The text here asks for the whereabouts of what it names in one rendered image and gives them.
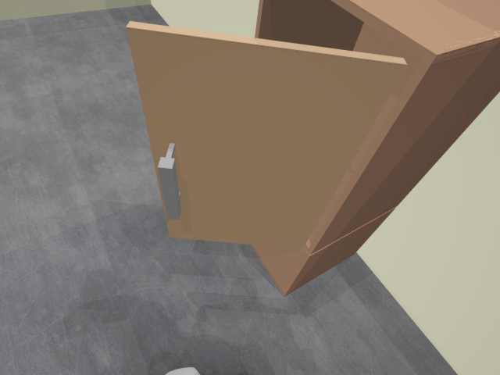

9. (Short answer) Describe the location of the handle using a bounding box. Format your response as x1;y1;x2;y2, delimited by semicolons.
158;143;181;220

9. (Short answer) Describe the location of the cupboard door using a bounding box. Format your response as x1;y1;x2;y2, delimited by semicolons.
126;21;407;249

